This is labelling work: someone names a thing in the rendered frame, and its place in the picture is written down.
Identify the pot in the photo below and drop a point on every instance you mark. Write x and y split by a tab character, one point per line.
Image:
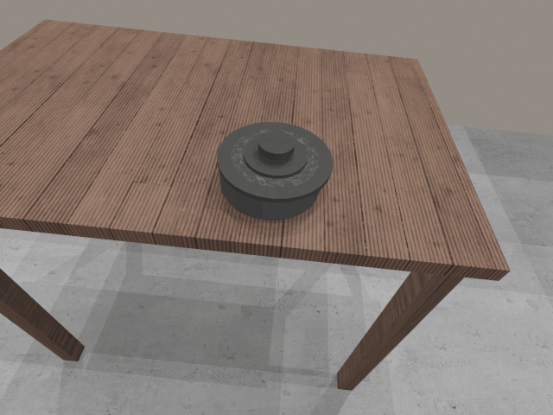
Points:
264	210

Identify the knob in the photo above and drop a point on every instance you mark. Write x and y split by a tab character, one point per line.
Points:
276	145

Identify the table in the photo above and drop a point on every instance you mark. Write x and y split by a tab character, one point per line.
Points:
113	133

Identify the lid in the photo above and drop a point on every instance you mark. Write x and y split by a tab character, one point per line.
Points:
303	174

